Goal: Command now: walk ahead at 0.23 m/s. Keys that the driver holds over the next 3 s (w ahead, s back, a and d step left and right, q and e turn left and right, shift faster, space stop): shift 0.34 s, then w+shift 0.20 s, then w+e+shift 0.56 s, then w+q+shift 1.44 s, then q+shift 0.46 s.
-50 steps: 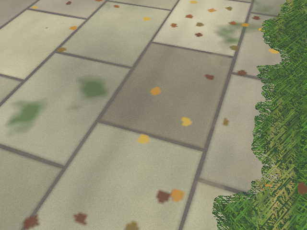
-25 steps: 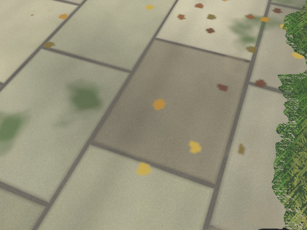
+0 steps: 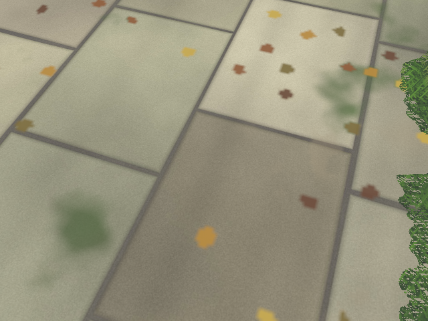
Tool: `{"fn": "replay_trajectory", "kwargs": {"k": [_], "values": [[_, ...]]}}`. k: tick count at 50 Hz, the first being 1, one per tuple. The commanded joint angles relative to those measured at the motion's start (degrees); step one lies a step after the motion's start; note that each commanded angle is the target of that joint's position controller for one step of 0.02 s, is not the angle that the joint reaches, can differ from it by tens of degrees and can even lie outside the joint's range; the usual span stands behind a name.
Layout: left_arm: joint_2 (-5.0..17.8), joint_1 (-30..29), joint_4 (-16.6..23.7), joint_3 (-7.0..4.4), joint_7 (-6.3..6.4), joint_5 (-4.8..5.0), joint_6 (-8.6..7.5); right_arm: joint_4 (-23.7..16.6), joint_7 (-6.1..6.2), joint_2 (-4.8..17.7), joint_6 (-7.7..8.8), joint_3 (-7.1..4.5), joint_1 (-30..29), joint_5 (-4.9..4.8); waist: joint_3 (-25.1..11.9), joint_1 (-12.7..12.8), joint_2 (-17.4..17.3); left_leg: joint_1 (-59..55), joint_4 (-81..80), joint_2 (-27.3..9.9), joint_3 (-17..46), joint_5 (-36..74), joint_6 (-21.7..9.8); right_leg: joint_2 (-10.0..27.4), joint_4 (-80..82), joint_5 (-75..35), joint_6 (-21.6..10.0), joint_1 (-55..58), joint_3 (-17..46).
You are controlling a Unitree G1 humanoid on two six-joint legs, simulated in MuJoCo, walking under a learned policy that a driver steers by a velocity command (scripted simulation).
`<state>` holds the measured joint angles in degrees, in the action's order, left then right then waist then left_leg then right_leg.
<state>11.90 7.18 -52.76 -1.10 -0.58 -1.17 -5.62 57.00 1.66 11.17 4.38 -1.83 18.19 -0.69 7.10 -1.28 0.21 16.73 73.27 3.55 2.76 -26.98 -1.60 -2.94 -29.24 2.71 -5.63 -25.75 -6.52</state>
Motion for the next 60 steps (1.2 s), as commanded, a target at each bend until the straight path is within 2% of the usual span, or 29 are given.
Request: {"fn": "replay_trajectory", "kwargs": {"k": [1,3,6,11,14,15,16,17,19,20,21,23,26,29,30,31,32,34,38,44,47,48,49,50,51,53,55,57,60], "values": [[2.0,10.5,-1.7,-0.05,1.31,0.75,-0.26,-1.2,-0.93,3.5,-2.1,-1.14,6.6,2.59,-13.1,0.6,-0.9,5.7,-5.2,-4.1,2.7,3.4,0.8,18.6,9.8,-45.6,-9.7,17.9,17.1],[3.7,9.4,-2.2,-0.16,1.02,0.34,-1.0,0.0,-0.94,0.3,-3.71,-0.35,8.7,2.64,-13.1,-2.0,0.5,-0.7,-11.1,-4.1,1.0,4.1,1.3,16.8,11.6,-44.9,-9.1,10.5,12.6],[4.9,7.4,-2.5,-0.05,0.2,-0.57,-1.11,-0.2,-0.4,1.0,-4.52,0.01,5.8,2.11,-13.3,-3.0,4.6,-3.0,-23.9,-4.4,-1.3,8.8,1.1,13.9,11.8,-42.1,-7.3,7.8,7.5],[5.6,9.3,-3.9,-0.24,0.28,-0.1,1.4,-0.1,0.09,2.8,-5.12,0.46,-0.7,2.0,-10.9,-0.4,6.1,-6.2,-34.1,-5.2,-3.0,13.8,0.9,13.7,15.0,-4.9,-5.3,4.6,10.4],[4.4,10.6,-4.5,0.0,1.15,-0.04,3.17,0.6,0.45,3.4,-4.21,0.92,-1.1,2.72,-5.9,-0.2,2.2,-10.2,-48.1,-7.3,-0.5,16.5,-0.4,11.8,13.6,16.4,-1.2,0.5,12.6],[3.5,12.2,-4.5,0.04,1.3,-0.12,3.55,0.6,0.72,5.7,-3.45,0.74,-0.3,3.15,-4.6,1.2,-1.8,-9.6,-52.9,-12.6,5.7,19.5,-1.2,9.2,9.9,18.0,0.9,0.8,11.4],[0.5,17.7,-5.7,0.47,1.21,0.98,4.13,0.7,0.8,7.7,-3.23,0.44,-3.2,1.84,-3.6,5.3,-8.9,-1.7,-56.0,-15.7,10.0,16.0,-3.6,4.3,9.5,16.3,2.4,5.9,7.3],[1.0,17.1,-7.0,0.49,1.4,0.77,4.65,0.9,0.44,4.8,-2.93,1.07,-4.2,1.28,-3.0,4.6,-8.0,5.2,-58.7,-14.9,9.9,9.8,-3.2,4.5,8.8,12.0,3.2,14.3,7.1],[3.9,15.7,-6.2,-0.64,0.89,0.05,4.72,1.6,-0.23,8.1,-3.12,-0.74,-1.7,1.03,-3.9,3.4,-10.6,4.7,-62.3,-11.8,10.8,-14.9,-3.9,1.2,1.0,23.8,2.2,13.1,3.5],[5.2,13.6,-5.1,-1.24,0.3,-0.34,4.92,1.4,-0.37,9.0,-3.49,-1.35,-0.5,1.11,-1.7,2.5,-11.2,4.6,-65.4,-13.6,14.0,-23.0,-5.5,0.3,-2.0,27.6,1.8,8.5,2.9],[3.4,12.5,-4.2,-1.06,-0.34,-0.63,4.81,1.4,-0.45,9.3,-3.66,-1.9,-0.6,1.04,-0.3,2.4,-13.1,4.4,-68.1,-16.5,17.3,-24.8,-7.3,0.4,-6.0,24.7,1.5,6.8,2.2],[2.2,10.8,-3.2,-1.23,-0.8,-0.77,3.79,0.7,-0.7,8.0,-3.23,-2.4,-1.7,0.95,-0.6,2.7,-9.5,2.1,-69.5,-19.1,18.7,-17.1,-8.9,2.9,-9.7,19.5,0.9,4.9,3.2],[1.9,11.0,-2.6,-1.81,-0.86,0.01,2.17,-0.7,-1.05,8.5,-1.91,-3.18,-4.8,0.74,-3.7,4.1,-6.4,-0.9,-67.1,-16.7,12.6,-8.8,-8.6,3.0,-3.3,19.0,0.3,9.2,2.4],[0.9,22.3,-6.8,-2.19,0.05,0.53,1.66,-2.9,-0.97,8.8,-1.37,-4.04,-10.8,1.09,-3.9,9.1,-2.0,9.9,-55.1,-11.7,3.2,-9.2,-7.2,1.2,8.0,16.6,-0.5,27.3,0.2],[3.0,28.6,-8.4,-2.67,0.52,0.07,1.22,-5.1,-1.14,5.4,-0.98,-3.2,-14.5,1.76,-4.4,11.5,7.2,19.1,-40.1,-8.3,-3.2,-4.3,-5.3,9.3,13.8,25.9,-2.5,34.7,13.3],[7.9,29.0,-7.6,-3.68,0.65,-0.17,1.04,-8.5,-1.94,1.2,-0.27,-1.95,-17.0,1.62,-2.3,10.5,15.8,32.8,-27.3,-2.4,-8.3,1.9,-2.5,21.9,23.1,40.2,-7.7,37.8,38.9],[9.5,25.7,-7.0,-4.31,0.7,-0.35,1.49,-10.1,-2.56,2.8,0.35,-1.94,-18.2,3.43,0.7,8.2,11.1,37.2,-21.7,-5.8,-3.0,5.7,-2.5,26.4,25.0,44.8,-12.2,32.6,48.0],[8.4,19.9,-4.3,-4.39,0.51,0.06,1.07,-10.6,-3.69,6.3,1.29,-2.66,-19.2,3.08,-1.7,5.7,2.2,35.2,-19.1,-7.6,-0.8,12.9,-0.3,21.2,23.6,34.6,-10.6,30.7,39.6],[6.4,20.7,-4.3,-4.09,0.98,0.67,0.28,-12.4,-4.66,5.8,0.15,-2.39,-20.2,3.2,-2.4,4.5,4.5,26.7,-25.5,-6.4,-2.9,17.1,3.6,14.4,25.2,21.5,-8.4,24.7,29.7],[9.2,21.2,-2.7,-5.62,0.5,0.48,-0.08,-19.0,-4.41,6.2,-0.43,-1.33,-29.8,1.58,-0.7,6.6,7.6,14.7,-39.5,-4.5,-3.9,20.6,4.6,12.6,22.2,11.1,-7.6,18.8,27.3],[11.5,17.0,-0.8,-6.44,0.04,0.51,-0.26,-16.8,-2.84,9.6,0.35,-2.76,-16.5,1.23,-6.5,-0.5,6.4,-9.7,-44.0,-1.7,-5.4,17.4,2.7,10.7,9.1,-10.4,-4.5,11.7,24.8],[12.4,14.4,0.3,-6.75,-0.43,0.51,-0.58,-13.4,-1.53,13.1,0.82,-4.24,-3.7,1.96,-13.9,-6.6,2.3,-25.3,-42.7,-3.5,-4.4,15.0,1.4,5.9,-6.6,-13.7,-3.0,5.5,21.4],[9.0,12.5,2.7,-5.84,-0.5,0.41,-1.05,-12.2,-0.12,18.9,1.06,-5.69,9.8,3.81,-24.3,-12.8,-6.4,-40.1,-44.7,-17.3,9.2,-6.7,0.3,1.0,-28.0,1.7,-1.9,-4.9,17.5],[1.7,15.3,6.7,-4.11,-0.23,3.23,-1.08,-12.4,-0.4,22.8,0.91,-6.05,7.9,5.44,-27.1,-7.3,-23.4,-40.9,-60.8,-30.3,39.8,-28.4,-2.1,-3.0,-42.9,28.5,-1.6,-17.8,14.0],[3.7,14.0,6.3,-3.86,0.09,2.49,-0.02,-14.1,-0.64,17.1,0.48,-5.06,-1.4,4.97,-18.1,-2.9,-17.3,-30.2,-62.8,-29.6,42.3,-29.0,-3.7,2.0,-50.0,21.4,-2.7,-21.1,13.7],[5.0,9.8,6.0,-4.09,-1.05,0.42,1.23,-14.0,-1.36,8.8,0.53,-3.0,-4.5,4.17,-9.2,-1.7,-3.5,-18.6,-60.4,-24.7,21.1,-7.0,-3.5,7.7,-47.1,13.4,-2.3,-19.0,11.5],[3.8,7.5,8.3,-3.83,-2.75,-0.99,2.95,-11.7,-1.09,7.5,1.04,-2.42,-3.6,3.45,-6.5,0.6,-7.7,-12.4,-63.5,-22.6,13.2,-2.2,-3.6,10.0,-45.6,12.4,-0.7,-18.9,10.8],[2.1,4.0,10.5,-2.93,-3.87,-1.19,3.56,-8.8,-1.98,4.5,2.49,-1.44,0.2,2.81,-4.0,0.9,-6.7,-10.3,-65.1,-19.9,8.3,5.4,-4.4,9.4,-43.5,9.0,-0.4,-20.1,12.7],[4.3,-2.3,13.7,-2.54,-4.47,-1.46,3.39,-7.3,-2.02,7.2,3.68,-1.75,1.7,2.66,-0.5,2.6,-3.7,-9.9,-68.7,-18.6,2.8,11.4,-6.8,7.2,-33.7,4.4,0.4,-23.8,14.3]]}}
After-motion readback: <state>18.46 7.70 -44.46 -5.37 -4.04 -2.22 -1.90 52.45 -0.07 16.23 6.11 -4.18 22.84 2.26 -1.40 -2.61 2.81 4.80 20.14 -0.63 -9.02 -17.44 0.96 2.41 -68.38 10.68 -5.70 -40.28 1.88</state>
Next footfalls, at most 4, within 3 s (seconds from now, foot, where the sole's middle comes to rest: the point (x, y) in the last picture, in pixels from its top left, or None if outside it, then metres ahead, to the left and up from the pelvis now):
0.30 left None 0.16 0.15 -0.75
0.96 left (177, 283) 0.51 0.13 -0.76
1.38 right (295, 208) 0.76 -0.26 -0.76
1.84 left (263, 109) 1.22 -0.20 -0.76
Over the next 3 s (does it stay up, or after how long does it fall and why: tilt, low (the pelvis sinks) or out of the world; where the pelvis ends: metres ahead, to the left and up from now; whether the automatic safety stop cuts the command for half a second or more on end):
stays up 1.86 0.05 0.01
